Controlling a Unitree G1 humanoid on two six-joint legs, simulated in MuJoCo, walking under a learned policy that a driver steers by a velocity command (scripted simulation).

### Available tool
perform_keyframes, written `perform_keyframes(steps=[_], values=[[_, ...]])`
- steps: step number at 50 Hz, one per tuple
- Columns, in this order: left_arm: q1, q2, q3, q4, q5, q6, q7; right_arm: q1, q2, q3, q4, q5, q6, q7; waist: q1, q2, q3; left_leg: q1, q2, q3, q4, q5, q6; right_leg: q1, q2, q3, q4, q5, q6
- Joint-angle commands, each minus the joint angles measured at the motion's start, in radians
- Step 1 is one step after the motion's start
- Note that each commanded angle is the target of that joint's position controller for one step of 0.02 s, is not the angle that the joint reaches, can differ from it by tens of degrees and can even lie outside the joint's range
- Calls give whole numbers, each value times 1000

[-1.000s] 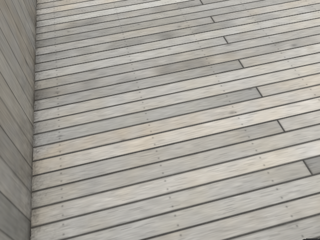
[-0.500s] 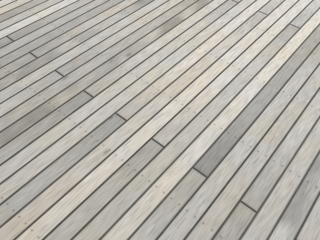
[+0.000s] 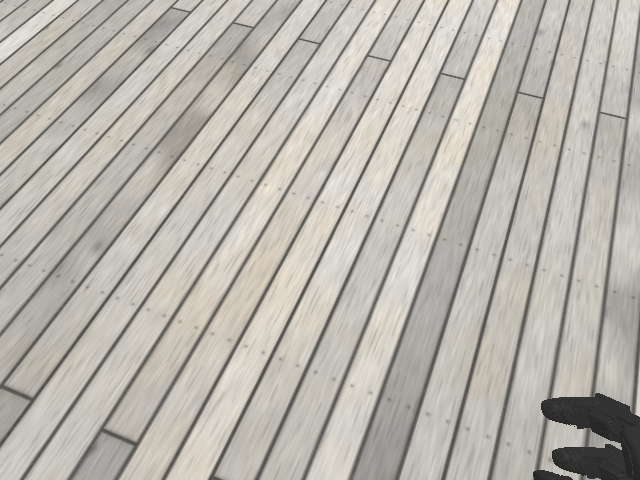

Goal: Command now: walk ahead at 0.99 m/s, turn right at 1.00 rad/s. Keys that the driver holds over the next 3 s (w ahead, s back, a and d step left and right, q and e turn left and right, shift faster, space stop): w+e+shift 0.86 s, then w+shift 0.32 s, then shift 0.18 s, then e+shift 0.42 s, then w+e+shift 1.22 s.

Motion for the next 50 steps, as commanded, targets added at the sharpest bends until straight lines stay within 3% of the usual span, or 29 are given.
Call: perform_keyframes(steps=[1,2,3,4,5,6,10,13,16,19,21,22,23,24,25,26,28,30,34,37,40,41,42,43,44,45,46,48,50], values=[[-195,160,31,-105,18,-33,-1,607,-265,-114,93,-5,-3,-62,-398,28,-305,943,36,-15,48,-273,26,-526,-74,19,659,862,11],[-186,-32,-18,-165,-1,-37,5,674,-329,-124,114,-52,-9,-70,-346,340,-367,1080,330,-420,-114,-625,53,-789,25,-67,1000,-51,17],[-122,14,-27,-204,-22,-32,10,509,-313,-128,90,-48,-9,-53,-222,461,-389,996,401,-817,-314,-736,106,-898,-15,-120,1089,24,4],[-169,79,-19,-170,3,-11,11,364,-194,-109,56,-38,-4,-46,-205,274,-242,850,354,-657,-315,-815,118,-921,-112,-155,1078,143,3],[-205,88,-17,-166,18,4,-4,325,-133,-96,64,-31,1,-42,-195,148,-147,724,313,-481,-296,-655,121,-906,-158,-187,1036,202,13],[-234,73,-18,-169,26,18,-21,329,-109,-89,85,-33,2,-39,-184,94,-97,643,276,-349,-300,-505,108,-886,-186,-197,1009,208,24],[-339,-33,-52,-260,30,67,-64,400,-48,-68,190,-1,-35,-16,-130,91,26,513,246,-27,-366,-173,71,-951,-252,-221,966,249,40],[-424,-25,-62,-319,23,73,-77,344,-57,-67,198,-3,-60,-14,-85,95,73,437,191,189,-429,29,56,-917,-249,-270,802,400,41],[-536,-17,-72,-357,27,72,-98,384,-104,-77,224,-6,-65,-25,-97,47,135,473,165,322,-493,193,57,-853,-226,-388,536,469,7],[-508,-1,-66,-329,21,61,-90,452,-160,-86,235,-2,-42,-39,-73,71,72,625,159,387,-338,883,42,-695,-108,-503,419,431,-42],[-284,56,-39,-268,16,57,-66,420,-230,-104,216,-4,-8,-49,56,123,-68,660,199,373,-16,1159,46,-461,-46,-493,413,322,-71],[-77,97,-13,-206,14,55,-50,374,-244,-109,193,-5,8,-48,142,133,-158,579,216,342,242,1148,59,-238,-28,-451,379,276,-100],[60,138,21,-143,10,57,-24,359,-220,-108,183,-15,17,-41,169,66,-209,375,167,324,570,711,46,20,-38,-352,301,227,-123],[-40,217,48,-150,-12,70,-1,351,-94,-80,139,-30,16,-22,41,-191,-121,69,-24,311,941,-340,17,69,-197,-67,266,245,-158],[-71,298,57,-207,26,84,-4,367,-102,-74,10,-3,-8,-21,-25,-215,-301,-252,-101,103,1134,-455,-18,319,-366,465,59,173,-351],[-26,260,61,-206,29,85,8,269,-136,-69,-7,-5,-38,-21,13,-40,-267,-314,-44,-3,1064,-367,-10,260,-396,551,-94,65,-326],[-80,179,45,-165,18,54,22,221,-124,-58,8,-14,-46,-26,-80,102,-37,-225,24,-6,862,-316,-14,-65,-326,392,-135,208,-262],[-139,129,21,-171,11,20,32,267,-113,-53,28,-48,-5,-26,-159,119,-4,-85,60,-10,742,-353,-43,-277,-247,236,-130,358,-238],[-119,115,16,-160,8,-18,14,50,-45,-26,-67,-33,21,-8,-130,80,76,35,59,50,383,-177,-71,-534,-141,127,-202,414,-199],[-74,131,28,-139,-5,-23,-2,-17,-30,-16,-94,-5,14,-2,-77,28,38,195,-3,71,151,131,-39,-519,-121,101,-190,611,-130],[-45,153,36,-121,-11,-16,2,2,-79,-32,-97,1,11,-13,-75,-1,-13,310,-59,60,15,112,-5,-368,-143,128,-78,839,-73],[-44,175,41,-118,-8,-13,5,79,-118,-48,-75,1,9,-24,-109,-2,-74,405,-91,57,6,41,5,-319,-138,128,40,982,-46],[-76,212,48,-121,-1,-12,2,233,-162,-70,-40,5,4,-37,-204,-2,-158,574,-99,54,2,-41,14,-334,-128,115,243,1035,-20],[-134,201,44,-133,7,-20,-4,452,-214,-96,11,1,1,-57,-330,2,-247,814,-44,31,27,-135,27,-455,-88,79,506,966,4],[-159,32,1,-166,21,-34,2,653,-270,-115,57,-30,-4,-76,-367,197,-353,1008,199,-208,5,-440,52,-630,-17,-11,885,245,7],[-9,-23,-28,-220,-28,-31,4,513,-330,-125,40,-50,-6,-62,-198,495,-444,1051,416,-834,-267,-626,158,-859,35,-108,1062,-23,34],[-66,54,-28,-173,13,-14,14,368,-203,-114,9,-35,-1,-49,-191,274,-273,887,352,-803,-312,-794,180,-927,-75,-131,1080,107,21],[-180,55,-25,-176,41,3,-14,314,-93,-89,42,-31,-2,-33,-176,46,-90,644,259,-487,-296,-532,184,-891,-143,-167,991,207,35],[-232,-2,-42,-213,46,17,-41,372,-66,-77,118,-26,-21,-26,-147,67,-23,522,207,-320,-321,-367,173,-875,-165,-144,932,182,41]])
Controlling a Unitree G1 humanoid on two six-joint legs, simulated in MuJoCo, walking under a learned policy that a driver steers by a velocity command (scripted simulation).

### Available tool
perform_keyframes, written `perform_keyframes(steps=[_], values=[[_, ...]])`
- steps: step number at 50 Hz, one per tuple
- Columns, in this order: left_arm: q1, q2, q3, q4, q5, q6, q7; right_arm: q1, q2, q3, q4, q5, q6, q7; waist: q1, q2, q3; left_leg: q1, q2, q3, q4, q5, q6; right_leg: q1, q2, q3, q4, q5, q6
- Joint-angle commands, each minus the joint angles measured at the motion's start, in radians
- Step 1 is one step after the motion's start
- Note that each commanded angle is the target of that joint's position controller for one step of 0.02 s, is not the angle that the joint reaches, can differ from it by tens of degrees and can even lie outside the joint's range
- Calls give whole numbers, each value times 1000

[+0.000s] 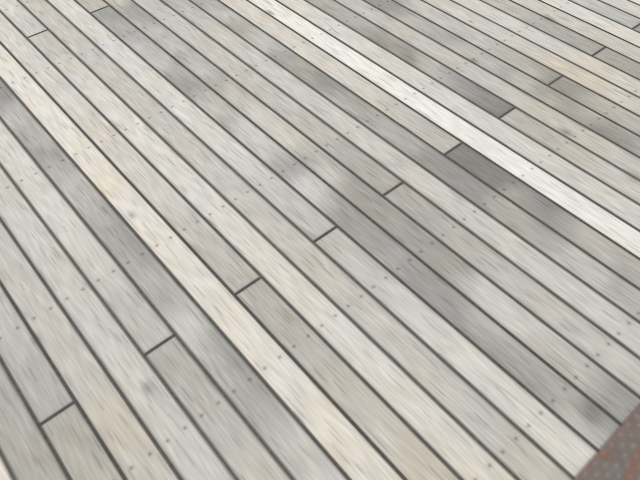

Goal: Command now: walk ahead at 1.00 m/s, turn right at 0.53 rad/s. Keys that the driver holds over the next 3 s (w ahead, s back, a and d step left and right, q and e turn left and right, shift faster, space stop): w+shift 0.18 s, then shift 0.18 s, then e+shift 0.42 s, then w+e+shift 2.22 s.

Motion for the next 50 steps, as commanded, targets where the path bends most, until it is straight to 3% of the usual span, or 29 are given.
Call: perform_keyframes(steps=[1,5,9,11,12,13,14,15,16,17,18,19,20,22,24,27,30,33,35,36,37,38,39,40,41,43,45,49,50], values=[[-72,-40,-31,-119,12,4,-31,155,-53,-15,46,12,-34,17,-30,94,-3,238,265,-393,-348,-108,166,-349,-102,85,-16,4,10],[-240,-26,-50,-212,14,6,-48,158,-88,-16,88,29,-59,28,0,98,71,178,237,-155,-466,147,158,-399,-110,51,-264,140,30],[-359,-42,-72,-245,5,-2,-77,211,-137,-20,127,45,-63,32,-15,68,104,105,209,25,-604,411,143,-105,-87,-136,-585,311,0],[-313,-39,-71,-217,19,-10,-59,249,-178,-23,154,48,-57,28,11,102,61,245,204,68,-451,942,130,-20,-20,-190,-656,273,-21],[-211,-17,-62,-181,31,-19,-47,256,-203,-26,162,49,-50,19,62,130,-14,284,202,81,-284,1121,111,99,19,-196,-682,243,-30],[-19,4,-49,-111,32,-25,-34,241,-214,-25,164,53,-40,8,151,146,-117,278,189,87,-52,1170,87,295,28,-169,-757,303,-44],[122,57,-29,-54,42,-28,-16,235,-200,-20,155,63,-35,4,208,149,-189,176,145,91,214,996,63,489,-38,-109,-810,394,-53],[156,137,-14,-35,47,-28,6,294,-77,1,124,47,-28,11,128,-64,-301,-38,26,84,596,-57,47,718,-321,142,-697,790,-69],[120,200,7,-89,-39,-23,14,386,-64,19,106,66,-60,4,79,-223,-572,-291,-78,-192,901,-373,19,989,-494,608,-716,1056,-225],[99,159,15,-78,-48,-13,12,312,-153,-4,109,91,-72,-2,120,-57,-590,-311,-41,-274,925,-346,4,929,-484,504,-758,1114,-284],[30,125,11,-74,-53,-21,7,223,-141,-1,70,107,-74,-7,79,4,-419,-362,8,-212,844,-286,-5,772,-436,390,-816,1002,-277],[-45,90,5,-75,-67,-32,4,144,-128,0,58,84,-70,-21,32,88,-264,-363,63,-141,766,-220,-26,581,-365,324,-870,916,-225],[-91,56,-2,-80,-67,-36,5,112,-125,-8,48,68,-61,-29,-3,94,-178,-334,81,-119,718,-178,-41,439,-319,282,-917,910,-205],[-85,39,1,-78,-54,-37,6,82,-100,-11,9,50,-44,-29,-42,62,-122,-276,76,-121,668,-132,-53,291,-274,245,-971,977,-185],[-76,42,12,-71,-60,-29,19,51,-55,-4,-25,51,-28,-26,-65,30,-115,-267,73,-123,542,-103,-61,215,-246,201,-989,965,-181],[-67,66,29,-72,-70,3,45,-77,-35,3,-78,40,-17,-27,-49,-5,-112,-198,-12,-81,281,85,-65,110,-150,133,-964,935,-126],[-10,81,44,-64,-84,41,68,-212,-41,3,-125,47,-14,-15,-5,-26,-130,-73,-98,-80,53,261,-63,66,-102,174,-925,744,-33],[-11,75,52,-76,-77,59,81,-245,-91,-14,-150,57,-9,-7,-19,-62,-119,-41,-102,-160,-72,251,-52,136,-108,307,-854,555,3],[-60,55,51,-108,-73,63,85,-167,-114,-26,-129,48,-17,-8,-65,-78,-140,34,-52,-180,-179,329,-21,184,-85,340,-724,481,30],[-45,17,40,-126,-66,64,79,-93,-130,-29,-118,30,-23,-12,-82,-20,-229,227,52,-227,-210,510,38,133,-28,298,-539,314,66],[45,-57,20,-134,-32,63,75,-65,-148,-24,-131,19,-14,-25,-43,160,-328,498,270,-400,-86,1018,117,-67,78,174,-303,-340,110],[249,14,25,-131,-59,59,57,-53,-147,-30,-125,16,2,-19,42,342,-489,613,530,-728,-105,922,323,-181,51,168,-105,-439,136],[233,110,54,-94,-62,73,55,-132,-97,-29,-161,27,13,-21,30,220,-418,517,472,-698,-143,701,334,-204,-31,141,-12,-353,185],[135,143,69,-103,-74,90,58,-147,-43,-18,-167,34,23,-25,1,116,-298,425,362,-521,-174,351,265,-251,-74,91,2,-244,207],[91,123,70,-113,-78,105,65,-156,-50,-19,-160,37,33,-25,5,84,-240,332,294,-466,-234,27,210,-270,-103,57,-18,-164,208],[48,84,63,-155,-69,105,59,-155,-97,-35,-131,47,29,-25,15,171,-131,165,242,-389,-344,-216,180,-270,-144,-12,-48,-104,187],[24,30,50,-176,-67,85,49,-114,-107,-49,-113,52,7,-26,-5,191,-117,160,236,-329,-403,-300,181,-286,-165,-48,-88,-81,161],[-46,21,50,-202,-66,64,39,-59,-133,-74,-78,62,-25,-21,-30,153,-110,215,305,-289,-454,-357,200,-350,-231,-37,-158,-21,132],[-107,-1,30,-231,47,81,-17,33,-142,-65,-46,7,-8,-5,-39,3,-122,145,320,-225,-450,-330,187,-288,-175,-73,-182,-3,112]])
Over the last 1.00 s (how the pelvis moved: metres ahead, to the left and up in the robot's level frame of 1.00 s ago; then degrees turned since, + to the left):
0.86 -0.29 0.01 -56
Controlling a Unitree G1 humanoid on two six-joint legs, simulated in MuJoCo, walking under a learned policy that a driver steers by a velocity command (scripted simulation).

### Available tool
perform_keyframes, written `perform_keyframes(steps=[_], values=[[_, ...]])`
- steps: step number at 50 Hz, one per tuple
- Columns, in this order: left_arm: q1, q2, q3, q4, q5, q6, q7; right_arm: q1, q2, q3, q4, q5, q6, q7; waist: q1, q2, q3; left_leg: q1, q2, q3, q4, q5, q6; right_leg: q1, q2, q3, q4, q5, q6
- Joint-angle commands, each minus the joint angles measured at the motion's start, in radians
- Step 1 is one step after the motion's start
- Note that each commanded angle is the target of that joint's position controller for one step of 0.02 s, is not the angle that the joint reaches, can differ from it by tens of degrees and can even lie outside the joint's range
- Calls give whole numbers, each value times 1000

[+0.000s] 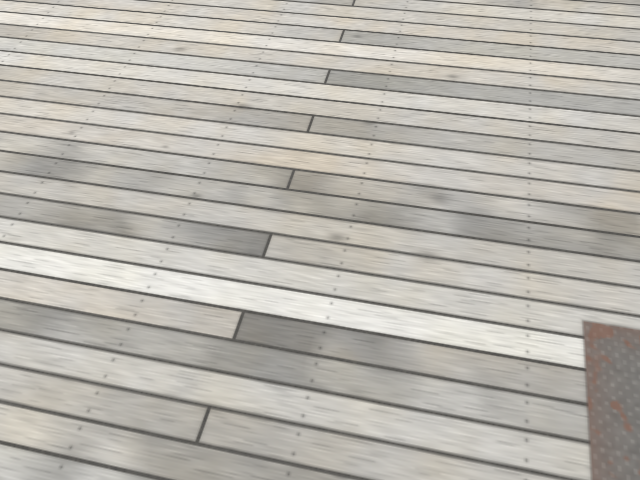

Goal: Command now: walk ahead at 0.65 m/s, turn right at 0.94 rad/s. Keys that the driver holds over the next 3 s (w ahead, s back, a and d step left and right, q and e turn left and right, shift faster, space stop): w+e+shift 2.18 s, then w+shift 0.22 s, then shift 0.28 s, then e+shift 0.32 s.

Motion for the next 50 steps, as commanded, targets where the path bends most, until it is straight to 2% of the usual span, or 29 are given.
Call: perform_keyframes(steps=[1,4,8,10,11,12,13,14,15,17,20,24,26,28,30,31,32,33,34,35,36,37,39,41,44,46,48,49,50], values=[[-78,15,-6,-110,75,2,-76,56,-176,-48,-30,-39,-7,22,-3,28,-83,95,310,-229,-245,-470,106,-61,0,-14,-45,59,-35],[-76,48,-5,-110,40,11,-105,2,-185,-49,-48,-24,-1,31,22,133,-53,38,313,-111,-256,-481,53,9,-6,-32,-150,107,-38],[-109,69,-11,-125,33,4,-105,-10,-214,-53,-47,-32,12,23,22,149,-10,11,321,8,-239,-508,13,188,10,-135,-361,-21,-78],[-74,63,-15,-114,34,-2,-96,5,-217,-52,-36,-32,30,27,34,120,22,18,334,48,-154,-522,12,272,35,-184,-469,-27,-111],[28,59,-12,-65,36,-10,-86,9,-200,-46,-31,-30,39,29,81,29,13,-32,288,115,16,-497,4,404,78,-192,-537,-9,-128],[242,100,9,33,33,-24,-66,1,-149,-28,-37,-49,45,31,169,-173,-25,-129,191,198,418,-315,-11,588,142,-138,-590,-104,-155],[303,134,2,38,19,-37,-56,-58,-11,20,-78,-70,49,39,174,-370,39,-490,115,155,833,-489,-36,655,-36,218,-633,-255,-199],[242,254,23,-43,1,-40,-33,-150,-25,25,-210,-60,33,46,165,-466,-13,-791,-17,-37,962,-490,-76,727,-153,734,-906,-368,-319],[248,238,26,-36,14,-45,-19,-212,-90,14,-230,-69,13,52,171,-271,16,-882,43,-122,1014,-409,-80,779,-227,786,-972,-335,-359],[222,179,12,-28,32,-58,-5,-155,-143,10,-171,-63,-9,60,106,-95,24,-767,100,-133,911,-256,-87,691,-168,597,-909,-226,-336],[179,127,-10,-15,16,-92,-3,-144,-146,13,-153,-52,25,72,48,-92,81,-600,104,-123,744,-148,-113,531,-63,460,-1002,-92,-319],[201,141,4,36,8,-115,-9,-268,-88,40,-174,-27,34,77,54,-47,93,-481,30,-82,477,2,-117,520,27,331,-981,323,-302],[223,155,12,64,-3,-122,-7,-329,-66,51,-197,-16,32,76,74,-79,73,-378,4,-77,348,78,-99,525,16,334,-978,472,-284],[217,164,15,83,-9,-127,-4,-337,-79,47,-206,-7,28,66,68,-94,56,-253,-10,-90,267,134,-69,540,-16,355,-971,605,-259],[171,202,25,87,-10,-129,-4,-160,-129,24,-156,-8,25,41,-15,-98,-48,47,-67,-81,237,49,-38,526,9,327,-802,944,-201],[139,231,32,87,1,-129,-9,45,-176,-1,-106,-2,22,20,-121,-88,-155,285,-72,-70,264,-31,-27,465,31,312,-571,1019,-177],[88,214,28,79,14,-135,-13,283,-216,-26,-50,-8,23,-6,-245,-78,-250,553,5,-107,288,-124,-18,307,88,296,-291,900,-161],[109,33,-15,44,12,-142,-13,432,-290,-47,-24,-55,9,-21,-237,187,-363,766,262,-444,185,-612,11,70,207,233,121,185,-154],[185,-4,-42,-5,-21,-138,-17,270,-304,-43,-59,-67,6,-5,-93,416,-408,701,433,-999,-119,-833,46,-85,242,190,275,-128,-153],[139,65,-36,30,7,-117,-10,92,-195,-30,-94,-56,11,2,-56,253,-223,512,400,-936,-139,-886,73,-126,149,151,308,-5,-156],[104,94,-30,42,28,-103,-21,49,-127,-15,-93,-48,13,5,-41,113,-133,382,376,-765,-115,-760,92,-108,95,111,269,62,-149],[68,91,-29,48,39,-90,-35,62,-99,-9,-67,-48,11,7,-36,27,-75,287,339,-625,-118,-593,88,-83,60,95,234,77,-141],[14,42,-43,16,47,-63,-64,107,-78,3,-1,-41,-9,11,-8,39,11,162,310,-426,-150,-408,73,-77,11,93,193,74,-123],[-64,6,-58,-27,45,-42,-79,142,-64,8,46,-17,-35,28,2,37,70,139,312,-288,-198,-250,57,-145,-23,83,172,114,-115],[-163,9,-68,-86,34,-35,-93,117,-75,8,67,-16,-60,35,38,39,107,107,283,-72,-247,-61,33,-184,-36,64,82,262,-107],[-243,23,-70,-105,28,-36,-102,130,-71,10,84,-19,-65,33,29,-3,147,107,202,89,-270,97,5,-148,3,-31,-72,349,-122],[-325,6,-81,-128,35,-40,-120,183,-108,3,109,-18,-68,25,10,-19,173,139,193,166,-298,249,-5,-72,23,-121,-247,390,-156],[-344,-2,-84,-129,35,-44,-122,211,-127,0,120,-18,-65,22,6,-25,171,189,193,194,-281,421,-9,-35,52,-162,-308,386,-176],[-318,-2,-82,-110,24,-45,-117,225,-147,-2,116,-17,-62,19,12,-9,127,253,193,216,-219,730,-20,18,96,-197,-319,380,-192]])
Over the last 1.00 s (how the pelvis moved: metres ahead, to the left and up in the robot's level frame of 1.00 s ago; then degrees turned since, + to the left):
0.60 -0.06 0.02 -35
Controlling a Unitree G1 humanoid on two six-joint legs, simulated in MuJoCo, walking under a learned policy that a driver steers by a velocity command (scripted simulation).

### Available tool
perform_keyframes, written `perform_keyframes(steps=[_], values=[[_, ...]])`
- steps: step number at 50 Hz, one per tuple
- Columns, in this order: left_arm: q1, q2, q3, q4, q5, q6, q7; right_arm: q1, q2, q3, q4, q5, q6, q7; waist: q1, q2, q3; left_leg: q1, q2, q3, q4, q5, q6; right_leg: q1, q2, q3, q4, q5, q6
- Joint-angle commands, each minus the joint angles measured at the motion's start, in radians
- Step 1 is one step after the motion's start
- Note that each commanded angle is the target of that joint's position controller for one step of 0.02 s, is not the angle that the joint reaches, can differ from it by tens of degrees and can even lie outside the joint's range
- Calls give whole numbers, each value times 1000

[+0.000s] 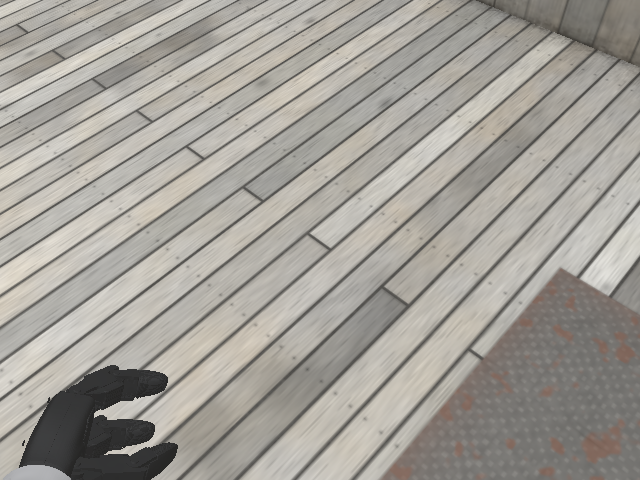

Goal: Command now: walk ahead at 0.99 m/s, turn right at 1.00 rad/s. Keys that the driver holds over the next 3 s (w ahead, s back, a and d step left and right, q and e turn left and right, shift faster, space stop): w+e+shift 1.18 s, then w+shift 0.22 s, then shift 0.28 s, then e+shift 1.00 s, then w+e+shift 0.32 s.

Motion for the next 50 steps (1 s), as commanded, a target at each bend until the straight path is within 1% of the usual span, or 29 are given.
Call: perform_keyframes(steps=[1,2,4,5,6,7,8,10,11,12,16,19,22,24,25,26,27,28,29,30,34,38,42,44,46,47,48,49,50], values=[[6,15,-3,-29,-5,-11,2,-75,-171,-23,-85,4,-14,-12,112,72,79,-166,224,5,14,1219,67,247,96,-116,-106,-18,-51],[70,40,6,-9,-4,-13,14,-80,-203,-31,-87,5,3,-19,157,106,31,-115,249,-2,120,1389,68,313,128,-121,-122,-82,-66],[426,129,55,99,-13,-21,46,-153,-239,-42,-117,-2,44,-21,325,138,-152,-187,276,-39,555,1438,99,702,186,-75,-158,-182,-108],[580,173,91,163,-12,-19,72,-167,-216,-40,-127,-11,51,-14,358,68,-213,-395,230,-54,890,1030,86,980,182,20,-231,-225,-127],[477,253,116,152,-30,-6,92,-164,-83,-11,-170,-26,49,5,223,-185,-130,-706,46,-71,1251,-60,52,1046,4,325,-252,-195,-161],[446,328,126,99,3,11,86,-163,-105,-9,-288,2,29,3,172,-196,-303,-1021,-48,-270,1464,-175,13,1276,-153,848,-461,-306,-350],[497,294,131,105,-1,10,95,-254,-131,-3,-308,0,2,2,205,-21,-285,-1070,15,-389,1397,-75,23,1229,-172,911,-591,-372,-320],[450,217,115,146,-9,-19,111,-303,-108,13,-294,-10,-9,-3,119,111,-62,-998,84,-394,1194,-27,22,922,-106,764,-641,-234,-262],[400,189,103,141,-11,-35,118,-291,-99,17,-276,-33,8,-6,74,149,-42,-919,106,-401,1134,-42,14,815,-42,649,-636,-158,-229],[386,166,89,137,-16,-51,119,-250,-93,20,-275,-44,31,-3,37,101,-37,-865,116,-401,1081,-60,-3,719,-37,627,-641,-93,-245],[407,147,81,147,-16,-87,105,-470,-47,40,-359,-34,57,13,69,84,68,-784,124,-347,742,76,-42,460,59,534,-726,-85,-216],[445,163,93,167,-27,-93,91,-553,-28,51,-387,-7,49,23,120,29,43,-638,67,-327,502,400,-13,462,90,494,-720,105,-145],[476,183,101,187,-37,-87,95,-560,-65,41,-395,2,46,17,135,-3,7,-532,17,-330,368,417,21,589,60,518,-648,288,-94],[463,232,111,191,-28,-83,98,-387,-143,8,-348,4,40,-4,49,-5,-117,-317,-39,-334,354,268,41,662,70,512,-401,558,-41],[407,260,116,183,-21,-86,93,-185,-183,-15,-304,8,36,-21,-81,-4,-202,-100,-18,-334,351,201,50,585,97,487,-162,556,-15],[367,173,92,160,-15,-99,91,34,-253,-44,-262,-12,33,-44,-173,58,-312,131,133,-472,358,-68,74,437,156,423,163,315,1],[472,-10,45,116,-51,-96,98,27,-309,-51,-258,-58,26,-42,-52,354,-419,309,454,-975,185,-347,145,161,251,317,472,-536,26],[446,67,37,104,-34,-86,108,-101,-266,-58,-275,-38,34,-31,-16,356,-372,184,462,-1224,39,-514,174,52,177,253,541,-421,13],[366,118,49,119,-11,-70,103,-209,-162,-36,-290,-28,38,-28,-2,210,-208,21,405,-1039,31,-505,171,40,101,223,512,-311,15],[324,121,51,121,2,-58,88,-235,-108,-24,-273,-26,40,-22,11,98,-117,-96,359,-866,45,-326,167,58,62,197,472,-264,22],[222,6,20,52,9,-12,36,-132,-34,0,-147,0,11,0,54,92,-1,-253,289,-501,-3,69,115,32,-17,176,429,-243,29],[89,4,2,-30,5,-5,19,-169,-42,3,-117,6,-21,11,97,95,60,-329,233,-216,-63,426,85,31,-19,112,273,-71,34],[-50,-3,-14,-67,4,-8,-7,-83,-98,-5,-71,2,-23,-4,79,54,119,-286,186,-48,-93,818,41,168,49,-67,-56,3,-20],[-6,21,-6,-39,1,-11,3,-43,-150,-14,-68,5,-9,-20,113,95,57,-189,199,-26,34,1286,30,287,132,-131,-105,-33,-47],[217,88,22,29,0,-12,25,-84,-217,-30,-86,4,19,-36,246,138,-71,-179,246,-46,340,1504,34,538,186,-107,-122,-123,-79],[435,136,50,97,-1,-14,42,-143,-229,-33,-111,1,33,-36,339,146,-155,-279,261,-74,602,1485,49,777,191,-50,-159,-157,-115],[568,171,83,155,-12,-17,69,-177,-206,-32,-123,-6,44,-24,370,66,-196,-480,193,-80,957,920,56,1022,158,57,-264,-172,-154],[482,247,110,147,-37,-4,95,-183,-88,-6,-170,-25,41,-5,247,-172,-141,-785,13,-90,1330,-108,38,1099,7,320,-237,-106,-191],[455,323,119,91,2,9,94,-150,-103,-1,-292,5,22,-7,185,-170,-327,-1057,-29,-303,1500,-183,11,1321,-164,806,-428,-193,-387]])
Over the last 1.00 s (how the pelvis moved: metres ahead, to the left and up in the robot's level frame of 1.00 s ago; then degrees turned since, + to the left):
0.60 -0.39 -0.03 -56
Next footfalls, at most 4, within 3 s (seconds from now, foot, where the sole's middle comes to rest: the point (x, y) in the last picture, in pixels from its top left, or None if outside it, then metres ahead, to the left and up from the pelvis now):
0.10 right None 0.30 -0.05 -0.76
0.52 left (323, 346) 0.76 -0.02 -0.76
0.98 right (482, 265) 0.95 -0.43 -0.76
1.36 left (556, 163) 1.29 -0.73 -0.76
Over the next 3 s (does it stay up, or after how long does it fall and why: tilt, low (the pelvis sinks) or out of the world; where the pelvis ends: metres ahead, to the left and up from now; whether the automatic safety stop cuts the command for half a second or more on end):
stays up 1.20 -0.97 0.02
